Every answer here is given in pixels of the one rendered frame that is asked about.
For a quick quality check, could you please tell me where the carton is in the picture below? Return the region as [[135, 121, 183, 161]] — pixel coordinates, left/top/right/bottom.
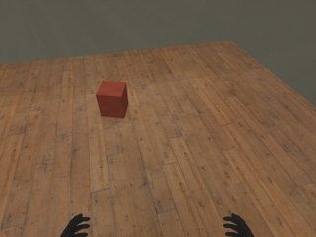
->
[[96, 81, 128, 119]]

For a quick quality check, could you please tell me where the robot left hand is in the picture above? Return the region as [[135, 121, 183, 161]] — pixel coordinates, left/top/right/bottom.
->
[[60, 213, 91, 237]]

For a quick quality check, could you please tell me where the robot right hand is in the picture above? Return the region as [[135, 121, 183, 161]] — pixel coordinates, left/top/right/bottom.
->
[[223, 213, 255, 237]]

